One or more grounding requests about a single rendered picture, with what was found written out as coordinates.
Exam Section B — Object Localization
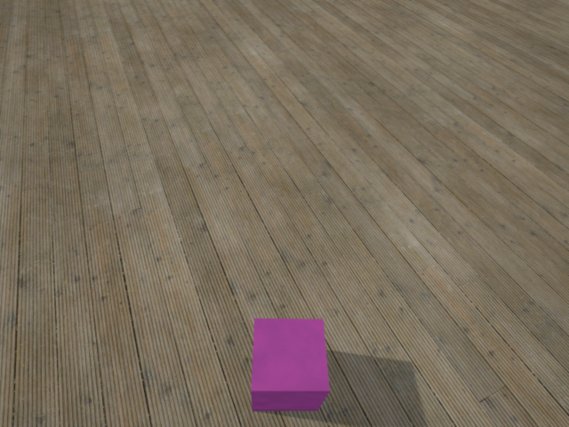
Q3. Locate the carton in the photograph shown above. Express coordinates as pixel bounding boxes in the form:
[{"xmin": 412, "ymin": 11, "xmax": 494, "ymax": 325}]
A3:
[{"xmin": 251, "ymin": 318, "xmax": 330, "ymax": 411}]

